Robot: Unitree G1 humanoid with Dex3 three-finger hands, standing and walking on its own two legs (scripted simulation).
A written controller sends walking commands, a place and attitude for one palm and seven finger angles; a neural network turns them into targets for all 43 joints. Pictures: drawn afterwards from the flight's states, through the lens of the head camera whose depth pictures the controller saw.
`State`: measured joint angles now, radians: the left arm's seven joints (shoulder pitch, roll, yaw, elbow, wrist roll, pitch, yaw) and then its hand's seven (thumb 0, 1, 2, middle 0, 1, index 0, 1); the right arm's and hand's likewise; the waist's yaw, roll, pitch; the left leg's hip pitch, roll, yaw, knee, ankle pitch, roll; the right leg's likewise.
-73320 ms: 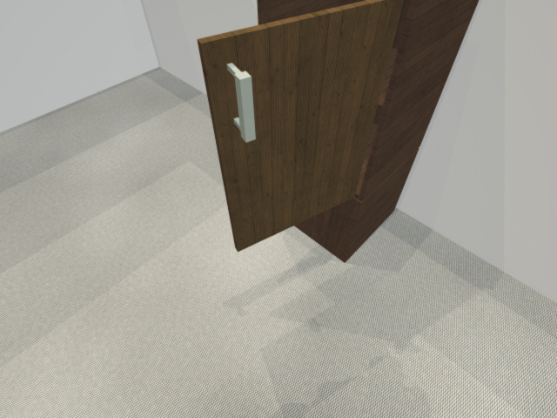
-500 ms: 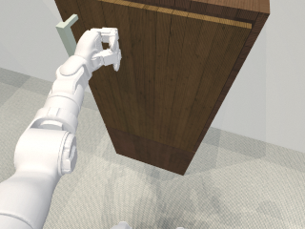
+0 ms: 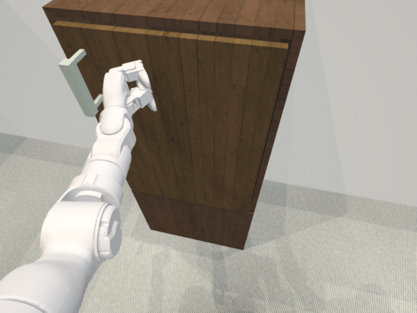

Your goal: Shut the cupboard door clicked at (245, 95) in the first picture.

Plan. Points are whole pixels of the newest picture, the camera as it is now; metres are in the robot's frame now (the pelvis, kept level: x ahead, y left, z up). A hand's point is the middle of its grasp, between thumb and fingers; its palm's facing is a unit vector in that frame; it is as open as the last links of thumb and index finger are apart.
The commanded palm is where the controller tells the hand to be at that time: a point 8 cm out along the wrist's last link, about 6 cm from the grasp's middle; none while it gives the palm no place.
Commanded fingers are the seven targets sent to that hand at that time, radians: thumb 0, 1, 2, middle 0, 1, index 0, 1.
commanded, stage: pull the fist back off the door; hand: left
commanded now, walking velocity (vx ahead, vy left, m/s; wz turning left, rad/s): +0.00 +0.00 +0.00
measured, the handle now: (85, 84) +0.55 +0.22 +0.16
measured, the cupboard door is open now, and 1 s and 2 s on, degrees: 0 0 0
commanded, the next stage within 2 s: draw the hand back to the body in 0.30 s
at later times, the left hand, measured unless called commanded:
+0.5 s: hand (142, 114) +0.44 +0.09 +0.17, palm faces +0.02 -1.00 +0.03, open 3.1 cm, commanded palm +0.39 +0.15 +0.17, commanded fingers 0.00 0.90 0.90 -1.30 -1.50 -1.30 -1.50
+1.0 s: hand (85, 166) +0.32 +0.16 +0.17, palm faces +0.09 -0.99 -0.11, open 3.1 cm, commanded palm +0.28 +0.22 +0.18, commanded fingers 0.00 0.90 0.90 -1.02 -1.20 -1.02 -1.20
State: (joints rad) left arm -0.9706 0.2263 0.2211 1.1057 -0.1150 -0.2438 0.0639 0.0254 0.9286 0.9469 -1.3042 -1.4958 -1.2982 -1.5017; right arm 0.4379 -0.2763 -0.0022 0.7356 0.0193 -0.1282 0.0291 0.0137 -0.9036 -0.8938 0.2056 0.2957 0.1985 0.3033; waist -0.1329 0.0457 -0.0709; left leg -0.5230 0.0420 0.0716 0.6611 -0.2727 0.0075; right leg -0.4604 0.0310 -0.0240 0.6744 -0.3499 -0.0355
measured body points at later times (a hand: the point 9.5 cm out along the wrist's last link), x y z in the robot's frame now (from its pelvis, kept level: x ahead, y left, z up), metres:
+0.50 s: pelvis +0.03 +0.00 +0.01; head +0.03 -0.02 +0.46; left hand +0.43 +0.14 +0.17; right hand +0.20 -0.24 -0.08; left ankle +0.03 +0.12 -0.72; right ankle -0.01 -0.10 -0.72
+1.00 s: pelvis +0.02 +0.00 +0.02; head -0.01 -0.03 +0.47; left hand +0.31 +0.22 +0.18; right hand +0.22 -0.22 -0.06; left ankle +0.03 +0.12 -0.72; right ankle -0.01 -0.10 -0.72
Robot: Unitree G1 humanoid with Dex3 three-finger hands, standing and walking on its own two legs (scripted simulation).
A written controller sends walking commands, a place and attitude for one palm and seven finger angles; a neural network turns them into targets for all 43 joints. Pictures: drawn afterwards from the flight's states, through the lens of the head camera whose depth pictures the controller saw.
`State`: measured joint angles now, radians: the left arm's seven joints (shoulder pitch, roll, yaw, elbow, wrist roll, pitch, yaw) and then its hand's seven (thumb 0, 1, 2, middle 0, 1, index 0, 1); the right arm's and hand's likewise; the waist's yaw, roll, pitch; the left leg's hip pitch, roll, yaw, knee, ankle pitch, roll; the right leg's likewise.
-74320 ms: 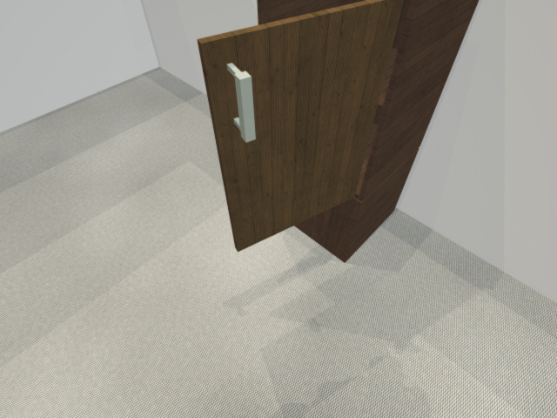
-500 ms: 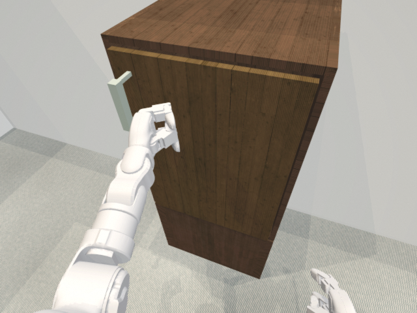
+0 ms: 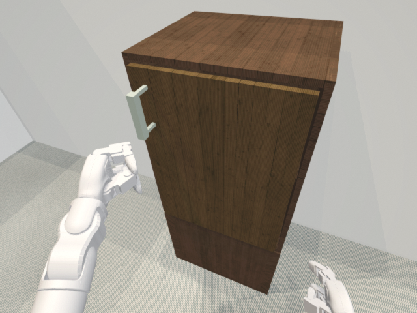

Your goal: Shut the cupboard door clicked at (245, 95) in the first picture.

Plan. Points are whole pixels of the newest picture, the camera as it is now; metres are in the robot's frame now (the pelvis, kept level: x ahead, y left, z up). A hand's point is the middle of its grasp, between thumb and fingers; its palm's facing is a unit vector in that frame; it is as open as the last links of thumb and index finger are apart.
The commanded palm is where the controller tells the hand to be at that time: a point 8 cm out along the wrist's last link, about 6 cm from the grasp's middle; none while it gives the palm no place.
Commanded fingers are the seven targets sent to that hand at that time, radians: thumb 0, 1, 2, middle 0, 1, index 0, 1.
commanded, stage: draw the hand back to the body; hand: left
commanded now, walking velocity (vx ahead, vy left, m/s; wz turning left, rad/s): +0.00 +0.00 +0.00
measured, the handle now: (143, 112) +0.53 +0.20 +0.14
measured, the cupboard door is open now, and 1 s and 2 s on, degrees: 0 0 0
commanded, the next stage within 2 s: step back with the hand held close in 1.00 s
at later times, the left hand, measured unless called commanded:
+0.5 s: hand (63, 215) +0.22 +0.25 +0.15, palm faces +0.33 -0.88 -0.35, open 5.1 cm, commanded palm +0.17 +0.30 +0.17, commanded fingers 0.00 0.90 0.90 -0.34 -0.45 -0.34 -0.45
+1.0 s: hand (38, 218) +0.21 +0.28 +0.16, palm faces +0.42 -0.82 -0.39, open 7.4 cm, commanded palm +0.16 +0.32 +0.18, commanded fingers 0.00 0.90 0.90 -0.20 -0.30 -0.20 -0.30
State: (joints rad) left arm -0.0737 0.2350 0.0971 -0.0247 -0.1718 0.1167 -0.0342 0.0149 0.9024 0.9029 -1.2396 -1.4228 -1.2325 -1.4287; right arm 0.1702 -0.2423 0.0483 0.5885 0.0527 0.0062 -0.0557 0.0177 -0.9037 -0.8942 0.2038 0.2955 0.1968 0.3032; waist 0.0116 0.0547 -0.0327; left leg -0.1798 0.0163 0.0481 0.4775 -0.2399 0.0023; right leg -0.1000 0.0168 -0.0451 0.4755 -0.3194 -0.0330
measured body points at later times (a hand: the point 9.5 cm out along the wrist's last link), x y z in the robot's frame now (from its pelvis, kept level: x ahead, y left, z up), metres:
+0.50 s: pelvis +0.01 +0.02 +0.01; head -0.02 -0.01 +0.45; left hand +0.20 +0.29 +0.17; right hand +0.18 -0.21 -0.09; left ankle +0.01 +0.12 -0.74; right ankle -0.03 -0.09 -0.74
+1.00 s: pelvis +0.02 +0.02 +0.01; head -0.01 +0.00 +0.45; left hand +0.18 +0.32 +0.18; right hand +0.20 -0.20 -0.08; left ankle +0.01 +0.12 -0.74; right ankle -0.03 -0.09 -0.74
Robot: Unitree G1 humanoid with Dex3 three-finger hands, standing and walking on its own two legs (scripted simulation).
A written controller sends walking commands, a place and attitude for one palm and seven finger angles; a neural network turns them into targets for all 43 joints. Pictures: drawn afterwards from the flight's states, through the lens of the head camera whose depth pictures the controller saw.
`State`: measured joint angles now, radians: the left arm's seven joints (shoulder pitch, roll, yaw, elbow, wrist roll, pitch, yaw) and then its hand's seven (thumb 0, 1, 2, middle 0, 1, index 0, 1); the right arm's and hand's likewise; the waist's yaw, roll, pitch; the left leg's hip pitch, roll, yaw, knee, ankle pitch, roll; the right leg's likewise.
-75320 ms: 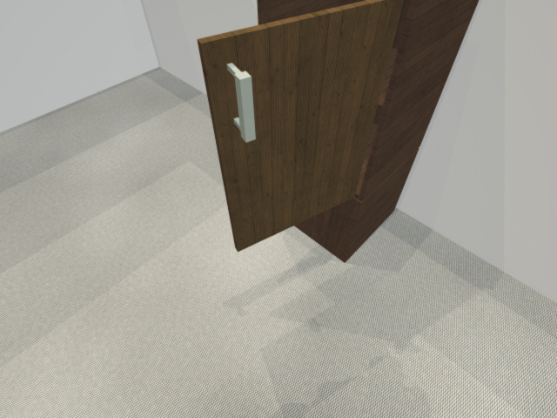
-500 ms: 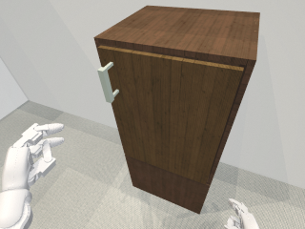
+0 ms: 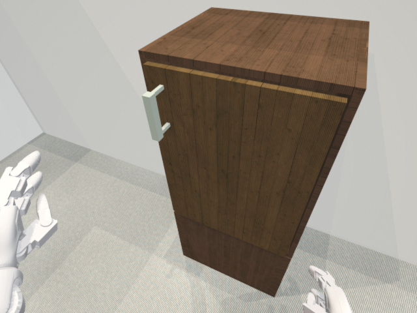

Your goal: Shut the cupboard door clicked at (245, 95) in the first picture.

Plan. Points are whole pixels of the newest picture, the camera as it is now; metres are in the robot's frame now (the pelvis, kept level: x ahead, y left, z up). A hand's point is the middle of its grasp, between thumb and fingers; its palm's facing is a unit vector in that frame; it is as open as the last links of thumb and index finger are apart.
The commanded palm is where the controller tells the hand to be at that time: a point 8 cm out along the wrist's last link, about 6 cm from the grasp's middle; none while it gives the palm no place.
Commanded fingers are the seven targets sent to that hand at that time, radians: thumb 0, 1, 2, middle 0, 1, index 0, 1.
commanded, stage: step back with the hand held close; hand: left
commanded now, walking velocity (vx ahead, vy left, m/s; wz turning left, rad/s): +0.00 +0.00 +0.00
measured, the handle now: (158, 113) +0.51 +0.18 +0.14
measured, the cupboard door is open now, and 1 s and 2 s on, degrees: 0 0 0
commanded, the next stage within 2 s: stop stepping back and stand still in 1.46 s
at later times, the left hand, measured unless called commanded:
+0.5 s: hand (45, 233) +0.18 +0.27 +0.15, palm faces +0.32 -0.81 -0.49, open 7.4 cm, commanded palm +0.12 +0.31 +0.17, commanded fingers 0.00 0.90 0.90 -0.20 -0.30 -0.20 -0.30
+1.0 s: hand out of the picture +0.05 +0.31 +0.16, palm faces +0.48 -0.76 -0.44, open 7.4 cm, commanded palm +0.00 +0.34 +0.17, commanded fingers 0.00 0.90 0.90 -0.20 -0.30 -0.20 -0.30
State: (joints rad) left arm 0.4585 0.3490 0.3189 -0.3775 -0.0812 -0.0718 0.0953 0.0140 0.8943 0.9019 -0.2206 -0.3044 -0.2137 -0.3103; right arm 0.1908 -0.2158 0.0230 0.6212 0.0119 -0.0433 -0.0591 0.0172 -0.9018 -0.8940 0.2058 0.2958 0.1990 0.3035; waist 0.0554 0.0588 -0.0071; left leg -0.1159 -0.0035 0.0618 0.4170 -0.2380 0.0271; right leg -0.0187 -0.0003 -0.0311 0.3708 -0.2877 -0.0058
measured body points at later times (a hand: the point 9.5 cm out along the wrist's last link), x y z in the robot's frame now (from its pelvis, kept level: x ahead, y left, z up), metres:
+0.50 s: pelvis -0.03 +0.01 -0.01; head -0.03 +0.00 +0.44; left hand +0.16 +0.31 +0.18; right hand +0.14 -0.24 -0.08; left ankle +0.00 +0.10 -0.74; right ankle -0.05 -0.11 -0.74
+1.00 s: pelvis -0.13 +0.04 -0.02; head -0.13 +0.05 +0.43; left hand +0.02 +0.35 +0.18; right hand +0.03 -0.19 -0.11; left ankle -0.01 +0.10 -0.74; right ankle -0.09 -0.10 -0.74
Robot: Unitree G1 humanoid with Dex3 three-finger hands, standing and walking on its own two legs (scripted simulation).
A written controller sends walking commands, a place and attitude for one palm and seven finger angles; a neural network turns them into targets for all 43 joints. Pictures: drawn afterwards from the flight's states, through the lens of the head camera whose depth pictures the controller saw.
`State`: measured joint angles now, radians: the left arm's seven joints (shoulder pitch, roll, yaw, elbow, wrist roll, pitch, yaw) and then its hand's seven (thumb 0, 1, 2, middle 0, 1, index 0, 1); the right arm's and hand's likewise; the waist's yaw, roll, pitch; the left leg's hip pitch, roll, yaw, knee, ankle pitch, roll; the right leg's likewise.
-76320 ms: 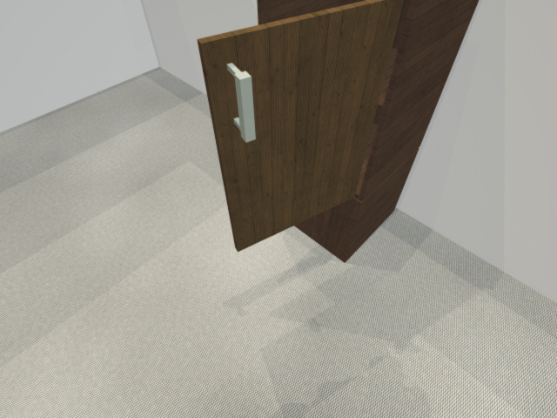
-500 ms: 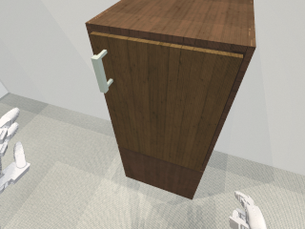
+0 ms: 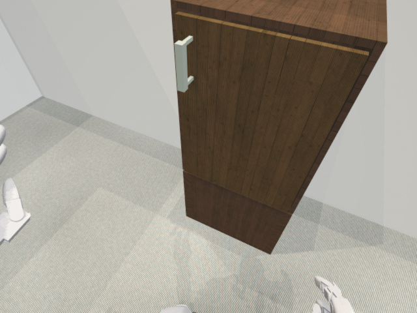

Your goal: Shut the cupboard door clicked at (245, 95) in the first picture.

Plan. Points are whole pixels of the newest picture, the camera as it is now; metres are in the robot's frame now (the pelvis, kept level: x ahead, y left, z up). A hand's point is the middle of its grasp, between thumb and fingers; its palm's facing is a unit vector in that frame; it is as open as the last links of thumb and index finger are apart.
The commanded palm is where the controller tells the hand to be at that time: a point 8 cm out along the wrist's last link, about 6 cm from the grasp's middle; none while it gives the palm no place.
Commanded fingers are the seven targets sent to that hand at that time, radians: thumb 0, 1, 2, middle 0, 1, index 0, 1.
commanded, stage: step back with the hand held close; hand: left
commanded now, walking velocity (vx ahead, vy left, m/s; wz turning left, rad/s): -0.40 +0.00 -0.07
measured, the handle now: (185, 64) +0.65 +0.12 +0.16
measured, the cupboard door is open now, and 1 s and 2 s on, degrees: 0 0 0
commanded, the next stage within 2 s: stop stepping back and stand still in 0.46 s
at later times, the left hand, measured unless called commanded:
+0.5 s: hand out of the picture +0.10 +0.26 +0.20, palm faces +0.41 -0.85 -0.33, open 7.4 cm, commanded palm +0.06 +0.30 +0.19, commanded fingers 0.00 0.90 0.90 -0.20 -0.30 -0.20 -0.30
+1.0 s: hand out of the picture -0.04 +0.31 +0.21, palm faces +0.46 -0.82 -0.35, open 7.4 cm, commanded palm -0.09 +0.33 +0.19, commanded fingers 0.00 0.90 0.90 -0.20 -0.30 -0.20 -0.30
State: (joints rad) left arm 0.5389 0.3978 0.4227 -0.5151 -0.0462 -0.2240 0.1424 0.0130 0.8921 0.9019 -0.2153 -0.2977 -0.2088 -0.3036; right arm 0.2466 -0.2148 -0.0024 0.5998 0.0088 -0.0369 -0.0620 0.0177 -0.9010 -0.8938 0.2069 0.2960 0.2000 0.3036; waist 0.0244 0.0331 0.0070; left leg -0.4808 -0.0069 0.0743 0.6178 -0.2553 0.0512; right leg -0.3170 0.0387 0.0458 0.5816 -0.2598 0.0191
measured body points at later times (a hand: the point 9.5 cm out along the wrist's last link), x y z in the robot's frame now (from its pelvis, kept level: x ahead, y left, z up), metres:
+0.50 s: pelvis -0.11 +0.02 +0.01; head -0.13 +0.06 +0.45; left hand +0.07 +0.31 +0.22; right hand +0.05 -0.22 -0.06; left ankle -0.05 +0.10 -0.72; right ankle -0.19 -0.09 -0.72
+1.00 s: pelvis -0.27 +0.05 +0.02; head -0.31 +0.07 +0.47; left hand -0.07 +0.36 +0.22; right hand -0.21 -0.22 -0.08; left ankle -0.23 +0.18 -0.67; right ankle -0.29 -0.04 -0.72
